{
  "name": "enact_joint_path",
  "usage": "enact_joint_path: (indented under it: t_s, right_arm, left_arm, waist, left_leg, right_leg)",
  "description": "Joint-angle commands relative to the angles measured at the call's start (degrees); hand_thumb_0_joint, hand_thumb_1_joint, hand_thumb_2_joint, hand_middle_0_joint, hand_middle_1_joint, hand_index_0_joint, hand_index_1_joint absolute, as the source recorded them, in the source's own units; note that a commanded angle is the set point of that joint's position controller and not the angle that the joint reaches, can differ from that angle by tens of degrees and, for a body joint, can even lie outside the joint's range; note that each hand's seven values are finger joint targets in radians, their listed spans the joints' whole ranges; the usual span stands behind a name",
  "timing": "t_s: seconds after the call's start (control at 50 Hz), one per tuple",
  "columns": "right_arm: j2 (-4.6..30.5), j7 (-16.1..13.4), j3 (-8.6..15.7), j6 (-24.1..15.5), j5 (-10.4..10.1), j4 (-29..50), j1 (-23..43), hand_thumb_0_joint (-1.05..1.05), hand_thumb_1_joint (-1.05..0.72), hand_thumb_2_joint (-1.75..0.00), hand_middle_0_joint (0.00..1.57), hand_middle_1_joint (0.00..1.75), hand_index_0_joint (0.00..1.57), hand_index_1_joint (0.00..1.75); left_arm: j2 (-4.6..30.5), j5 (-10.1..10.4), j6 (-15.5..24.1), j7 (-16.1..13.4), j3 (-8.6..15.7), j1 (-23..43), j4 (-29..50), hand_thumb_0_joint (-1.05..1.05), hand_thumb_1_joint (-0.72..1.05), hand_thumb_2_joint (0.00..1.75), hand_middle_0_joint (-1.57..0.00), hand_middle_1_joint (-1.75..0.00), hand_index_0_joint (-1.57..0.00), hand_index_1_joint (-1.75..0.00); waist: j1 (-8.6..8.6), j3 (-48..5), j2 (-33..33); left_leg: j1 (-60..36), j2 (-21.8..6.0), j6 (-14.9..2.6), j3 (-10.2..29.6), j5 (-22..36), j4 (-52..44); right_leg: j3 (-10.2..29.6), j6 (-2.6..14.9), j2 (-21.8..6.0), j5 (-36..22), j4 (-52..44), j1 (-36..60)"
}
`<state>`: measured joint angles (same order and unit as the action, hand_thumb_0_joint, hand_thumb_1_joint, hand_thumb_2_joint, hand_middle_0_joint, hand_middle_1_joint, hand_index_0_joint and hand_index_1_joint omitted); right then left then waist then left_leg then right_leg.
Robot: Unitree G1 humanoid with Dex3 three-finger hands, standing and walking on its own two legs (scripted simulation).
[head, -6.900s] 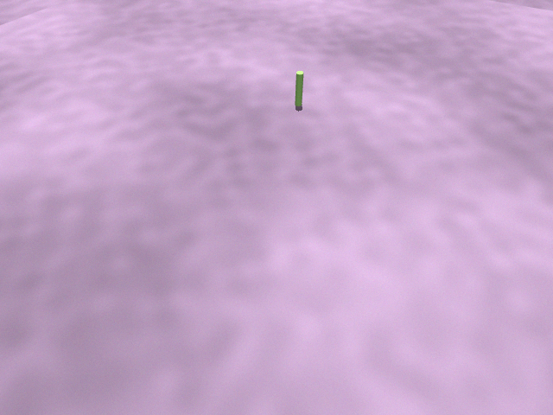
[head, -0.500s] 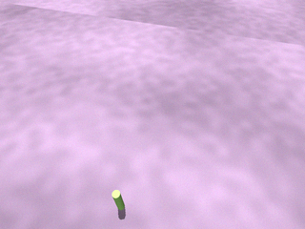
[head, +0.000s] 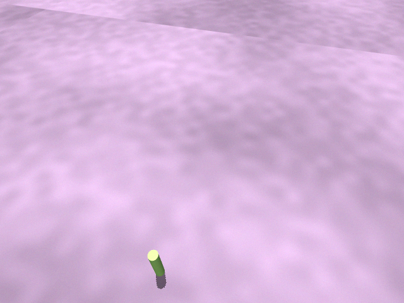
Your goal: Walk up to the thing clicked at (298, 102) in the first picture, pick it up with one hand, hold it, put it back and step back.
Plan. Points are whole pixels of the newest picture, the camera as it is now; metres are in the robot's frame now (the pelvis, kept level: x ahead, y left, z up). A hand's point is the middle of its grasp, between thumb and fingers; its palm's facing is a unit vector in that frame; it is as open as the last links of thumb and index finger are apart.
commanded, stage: stand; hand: left
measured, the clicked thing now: (156, 263) +0.41 +0.22 -0.67
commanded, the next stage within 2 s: go down in 1.92 s
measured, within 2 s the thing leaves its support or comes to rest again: neither
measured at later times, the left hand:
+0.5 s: hand out of the picture +0.07 +0.25 -0.16, palm faces -0.02 -0.94 -0.33, open 7.4 cm
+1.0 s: hand out of the picture +0.08 +0.26 -0.16, palm faces -0.03 -0.94 -0.34, open 7.4 cm
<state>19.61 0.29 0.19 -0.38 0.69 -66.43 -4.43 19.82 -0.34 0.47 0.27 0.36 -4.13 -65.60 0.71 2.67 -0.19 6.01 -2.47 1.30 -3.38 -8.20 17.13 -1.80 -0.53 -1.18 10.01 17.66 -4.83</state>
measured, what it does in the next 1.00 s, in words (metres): stands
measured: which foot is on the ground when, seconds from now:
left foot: down 0.00-1.00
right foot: down 0.00-1.00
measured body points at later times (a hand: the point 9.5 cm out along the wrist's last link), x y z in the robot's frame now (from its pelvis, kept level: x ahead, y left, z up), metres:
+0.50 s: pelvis +0.00 +0.00 +0.00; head +0.00 +0.00 +0.45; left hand +0.07 +0.30 -0.14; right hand +0.07 -0.30 -0.13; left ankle +0.01 +0.13 -0.75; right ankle +0.00 -0.12 -0.75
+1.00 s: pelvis +0.00 +0.00 +0.00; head +0.01 +0.01 +0.45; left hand +0.08 +0.31 -0.13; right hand +0.08 -0.30 -0.13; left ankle +0.01 +0.13 -0.75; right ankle +0.00 -0.12 -0.75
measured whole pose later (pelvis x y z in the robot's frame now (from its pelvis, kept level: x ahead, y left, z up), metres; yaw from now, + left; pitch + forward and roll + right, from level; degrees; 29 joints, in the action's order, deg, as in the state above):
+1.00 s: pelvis +0.00 +0.00 +0.00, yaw +0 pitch -2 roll +0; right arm 19.8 0.5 0.1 -0.2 0.8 -66.0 -5.8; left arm 20.3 -0.5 0.5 0.3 -0.2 -6.7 -64.8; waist 0.4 2.6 0.4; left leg 6.7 -2.1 0.9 -3.1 -8.9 17.8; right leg -2.0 -0.9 -1.6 10.5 17.9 -5.2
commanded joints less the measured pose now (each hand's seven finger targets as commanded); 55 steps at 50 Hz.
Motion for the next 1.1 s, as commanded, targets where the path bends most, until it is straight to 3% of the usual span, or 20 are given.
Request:
enact_joint_path:
  t_s: [0.0, 0.08, 0.2, 0.36, 0.4, 0.5, 0.6, 0.66, 0.7, 0.9, 0.94, 1.08]
  right_arm:
    - [12.06, -0.51, 1.97, -1.24, -0.01, 3.25, 2.11, 0.00, -0.90, -0.90, 0.20, 0.30, 0.20, 0.30]
    - [12.42, -0.31, 2.07, -1.12, -0.03, 3.06, 2.31, 0.00, -0.90, -0.90, 0.20, 0.30, 0.20, 0.30]
    - [12.46, -0.35, 2.08, -1.39, 0.10, 3.35, 2.06, 0.00, -0.90, -0.90, 0.20, 0.30, 0.20, 0.30]
    - [12.48, -0.45, 1.98, -1.30, -0.02, 3.21, 1.28, 0.00, -0.90, -0.90, 0.20, 0.30, 0.20, 0.30]
    - [12.42, -0.46, 2.00, -1.24, -0.04, 3.29, 1.44, 0.00, -0.90, -0.90, 0.20, 0.30, 0.20, 0.30]
    - [12.33, -0.32, 1.98, -0.97, 0.01, 3.26, 1.16, 0.00, -0.90, -0.90, 0.20, 0.30, 0.20, 0.30]
    - [12.80, -0.41, 2.07, -1.27, 0.07, 3.51, 1.03, 0.00, -0.90, -0.90, 0.20, 0.30, 0.20, 0.30]
    - [12.48, -0.43, 1.86, -1.16, -0.04, 3.40, 1.01, 0.00, -0.90, -0.90, 0.20, 0.30, 0.20, 0.30]
    - [12.65, -0.44, 2.00, -1.17, -0.03, 3.66, 1.28, 0.00, -0.90, -0.90, 0.20, 0.30, 0.20, 0.30]
    - [12.56, -0.42, 1.85, -1.14, -0.10, 3.57, 0.98, 0.00, -0.90, -0.90, 0.20, 0.30, 0.20, 0.30]
    - [12.54, -0.46, 1.93, -1.18, -0.01, 3.80, 1.13, 0.00, -0.90, -0.90, 0.20, 0.30, 0.20, 0.30]
    - [12.66, -0.55, 1.85, -1.20, -0.12, 3.83, 1.37, 0.00, -0.90, -0.90, 0.20, 0.30, 0.20, 0.30]
  left_arm:
    - [12.41, -0.12, 1.20, -0.81, 1.77, 2.43, 3.56, 0.00, 0.90, 0.90, -0.20, -0.30, -0.20, -0.30]
    - [12.52, -0.18, 1.09, -0.63, 1.71, 1.59, 3.42, 0.00, 0.90, 0.90, -0.20, -0.30, -0.20, -0.30]
    - [12.39, -0.08, 1.37, -0.66, 1.68, 1.65, 4.02, 0.00, 0.90, 0.90, -0.20, -0.30, -0.20, -0.30]
    - [12.56, -0.10, 1.21, -0.62, 1.56, 0.61, 3.81, 0.00, 0.90, 0.90, -0.20, -0.30, -0.20, -0.30]
    - [12.70, -0.15, 1.29, -0.70, 1.56, 0.63, 3.82, 0.00, 0.90, 0.90, -0.20, -0.30, -0.20, -0.30]
    - [12.97, -0.24, 1.17, -0.66, 1.62, 0.19, 3.65, 0.00, 0.90, 0.90, -0.20, -0.30, -0.20, -0.30]
    - [12.56, -0.26, 1.37, -0.69, 1.42, -0.19, 4.16, 0.00, 0.90, 0.90, -0.20, -0.30, -0.20, -0.30]
    - [12.34, -0.16, 1.27, -0.67, 1.40, 0.06, 4.01, 0.00, 0.90, 0.90, -0.20, -0.30, -0.20, -0.30]
    - [12.68, -0.32, 1.33, -0.70, 1.52, -0.09, 4.07, 0.00, 0.90, 0.90, -0.20, -0.30, -0.20, -0.30]
    - [12.62, -0.22, 1.31, -0.66, 1.42, -0.23, 4.23, 0.00, 0.90, 0.90, -0.20, -0.30, -0.20, -0.30]
    - [12.65, -0.24, 1.30, -0.78, 1.53, 0.04, 4.35, 0.00, 0.90, 0.90, -0.20, -0.30, -0.20, -0.30]
    - [12.32, -0.18, 1.23, -0.78, 1.45, -0.45, 4.03, 0.00, 0.90, 0.90, -0.20, -0.30, -0.20, -0.30]
  waist:
    - [-0.14, -3.44, 1.14]
    - [-0.44, -2.15, 0.33]
    - [-0.41, -4.27, -0.47]
    - [-0.38, -3.64, -0.84]
    - [-0.38, -4.49, -0.37]
    - [-0.42, -1.75, 0.60]
    - [-0.42, -4.25, -0.75]
    - [-0.49, -2.81, -0.33]
    - [-0.55, -4.18, 0.07]
    - [-0.48, -3.28, -0.27]
    - [-0.45, -4.46, -0.26]
    - [-0.67, -4.26, -0.51]
  left_leg:
    - [-1.30, -6.15, -1.43, 5.65, 4.17, -2.53]
    - [-0.42, -5.75, -1.60, 5.98, -0.49, -3.11]
    - [-1.55, -6.12, -1.79, 5.92, 4.08, -2.27]
    - [-0.72, -5.88, -1.64, 6.08, 2.62, -2.51]
    - [-1.62, -6.23, -1.80, 6.11, 5.01, -2.02]
    - [0.25, -5.51, -1.78, 6.25, -0.71, -2.62]
    - [-1.40, -6.28, -1.92, 6.30, 4.85, -1.66]
    - [0.15, -5.83, -1.76, 6.43, 1.91, -2.36]
    - [-1.37, -6.20, -2.06, 6.38, 4.50, -1.85]
    - [-0.61, -5.82, -1.79, 6.21, 3.35, -2.11]
    - [-1.55, -6.20, -1.84, 6.27, 6.67, -1.66]
    - [-1.72, -6.24, -1.94, 6.07, 7.03, -1.61]
  right_leg:
    - [5.42, 1.18, -6.91, -4.14, -4.09, -2.46]
    - [5.60, 1.15, -6.71, 0.99, -4.95, -3.94]
    - [5.67, 1.38, -7.06, -4.51, -3.79, -2.57]
    - [5.50, 1.34, -6.81, -2.80, -3.86, -2.80]
    - [5.52, 1.47, -7.06, -4.59, -3.40, -2.32]
    - [5.69, 1.34, -6.71, 2.05, -4.69, -4.31]
    - [5.50, 1.59, -7.03, -4.40, -3.32, -2.21]
    - [5.57, 1.29, -6.93, -1.95, -4.07, -2.74]
    - [5.46, 1.41, -7.06, -4.41, -3.48, -2.29]
    - [5.46, 1.23, -7.13, -3.98, -3.88, -2.29]
    - [5.08, 1.37, -7.04, -6.27, -2.97, -1.75]
    - [4.94, 1.36, -7.24, -6.94, -2.98, -0.77]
